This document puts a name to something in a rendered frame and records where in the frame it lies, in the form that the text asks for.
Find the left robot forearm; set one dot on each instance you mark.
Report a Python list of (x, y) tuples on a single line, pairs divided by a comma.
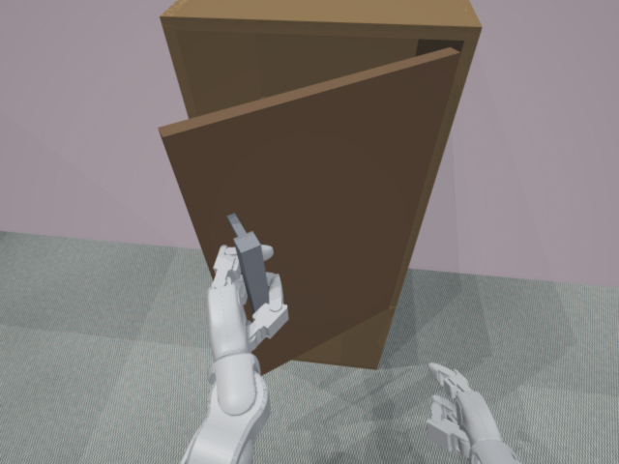
[(238, 408)]

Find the robot right hand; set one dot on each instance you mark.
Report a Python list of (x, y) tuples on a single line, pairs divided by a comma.
[(458, 427)]

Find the cupboard door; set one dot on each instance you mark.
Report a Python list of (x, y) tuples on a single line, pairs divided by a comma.
[(330, 176)]

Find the handle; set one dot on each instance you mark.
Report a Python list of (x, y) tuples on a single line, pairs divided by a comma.
[(251, 261)]

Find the robot left hand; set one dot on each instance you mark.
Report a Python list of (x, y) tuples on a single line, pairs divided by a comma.
[(226, 318)]

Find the right robot forearm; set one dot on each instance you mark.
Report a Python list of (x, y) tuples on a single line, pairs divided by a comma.
[(492, 452)]

